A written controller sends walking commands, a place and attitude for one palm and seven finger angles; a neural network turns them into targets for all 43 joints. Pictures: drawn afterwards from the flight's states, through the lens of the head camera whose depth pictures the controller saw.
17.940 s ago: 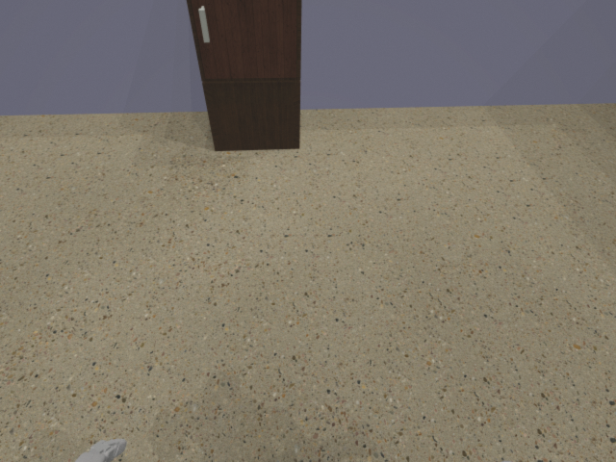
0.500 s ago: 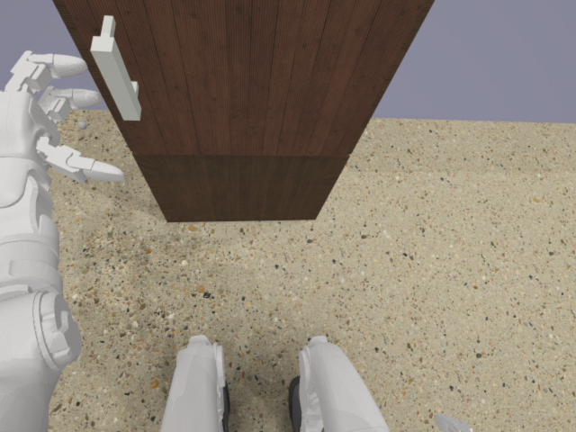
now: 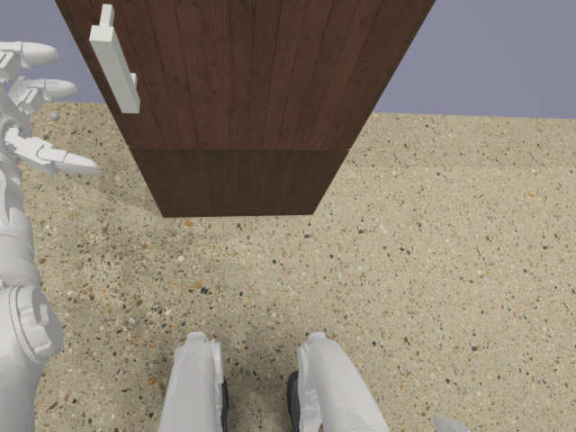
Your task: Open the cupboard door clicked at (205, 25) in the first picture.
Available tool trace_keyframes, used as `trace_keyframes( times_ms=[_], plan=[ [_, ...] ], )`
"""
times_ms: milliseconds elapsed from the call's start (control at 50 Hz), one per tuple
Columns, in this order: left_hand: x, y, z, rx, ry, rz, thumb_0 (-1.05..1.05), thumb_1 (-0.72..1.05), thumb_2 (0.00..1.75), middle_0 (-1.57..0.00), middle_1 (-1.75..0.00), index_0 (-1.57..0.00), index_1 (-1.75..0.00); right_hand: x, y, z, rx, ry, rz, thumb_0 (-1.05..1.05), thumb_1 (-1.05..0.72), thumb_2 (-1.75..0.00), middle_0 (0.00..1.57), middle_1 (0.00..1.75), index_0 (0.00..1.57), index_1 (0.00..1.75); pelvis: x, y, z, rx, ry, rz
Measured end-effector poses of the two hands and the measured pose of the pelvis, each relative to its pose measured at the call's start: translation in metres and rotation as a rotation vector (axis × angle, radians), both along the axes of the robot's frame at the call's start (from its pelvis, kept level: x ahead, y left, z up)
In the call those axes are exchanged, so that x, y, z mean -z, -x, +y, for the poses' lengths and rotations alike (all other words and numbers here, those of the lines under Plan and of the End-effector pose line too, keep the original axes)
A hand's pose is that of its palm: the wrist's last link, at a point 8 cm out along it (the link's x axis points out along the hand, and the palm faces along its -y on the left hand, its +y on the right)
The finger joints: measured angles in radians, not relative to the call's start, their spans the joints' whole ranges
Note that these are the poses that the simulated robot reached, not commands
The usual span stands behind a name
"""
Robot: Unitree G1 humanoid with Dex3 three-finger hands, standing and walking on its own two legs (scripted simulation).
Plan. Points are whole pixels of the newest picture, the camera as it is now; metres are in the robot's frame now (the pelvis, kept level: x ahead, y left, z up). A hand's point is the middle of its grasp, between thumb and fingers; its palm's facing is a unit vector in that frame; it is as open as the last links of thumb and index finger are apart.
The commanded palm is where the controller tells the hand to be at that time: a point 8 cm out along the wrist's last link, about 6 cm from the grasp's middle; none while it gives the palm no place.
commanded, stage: move the hooked fingers beside the handle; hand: left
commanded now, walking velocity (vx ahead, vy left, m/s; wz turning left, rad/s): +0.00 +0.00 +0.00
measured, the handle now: (119, 62) +0.58 +0.20 +0.05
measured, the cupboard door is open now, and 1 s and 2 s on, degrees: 0 0 0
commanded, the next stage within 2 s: slide the fingers in behind the handle in 0.68 s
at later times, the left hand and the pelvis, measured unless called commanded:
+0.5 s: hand (62, 114) +0.50 +0.26 +0.05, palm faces +0.05 -1.00 -0.02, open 14.0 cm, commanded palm +0.49 +0.28 +0.04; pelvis +0.00 +0.00 +0.00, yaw +0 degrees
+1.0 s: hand (66, 117) +0.50 +0.26 +0.04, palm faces +0.02 -1.00 -0.01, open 14.0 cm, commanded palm +0.50 +0.28 +0.04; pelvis +0.00 +0.00 +0.00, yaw +0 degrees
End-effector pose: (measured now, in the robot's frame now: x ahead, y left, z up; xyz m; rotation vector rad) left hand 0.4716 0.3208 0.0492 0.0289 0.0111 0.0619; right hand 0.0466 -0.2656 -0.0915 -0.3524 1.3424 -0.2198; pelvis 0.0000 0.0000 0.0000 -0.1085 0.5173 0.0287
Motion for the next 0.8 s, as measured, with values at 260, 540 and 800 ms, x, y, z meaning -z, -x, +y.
trace_keyframes(
  times_ms=[260,540,800],
  plan=[
    [0.006,-0.001,0.001,0.023,0.008,0.008,-0.02,-0.50,0.30,-0.30,-1.20,-0.30,-1.20,-0.002,-0.001,0.002,-0.006,0.015,0.005,0.00,-0.91,-0.89,0.20,0.30,0.20,0.30,0.001,0.000,0.004,-0.004,0.008,0.008],
    [0.001,-0.006,-0.006,0.009,0.004,0.020,-0.02,-0.50,0.30,-0.30,-1.20,-0.30,-1.20,-0.002,-0.006,0.004,-0.009,-0.006,-0.004,0.00,-0.91,-0.89,0.20,0.30,0.20,0.30,-0.003,-0.003,0.002,-0.005,0.001,0.006],
    [0.010,-0.004,0.002,-0.004,0.007,0.035,-0.02,-0.50,0.30,-0.30,-1.20,-0.30,-1.20,0.001,-0.005,-0.004,-0.006,0.005,0.007,0.00,-0.91,-0.89,0.20,0.30,0.20,0.30,0.002,-0.003,-0.004,0.001,-0.001,0.012]
  ],
)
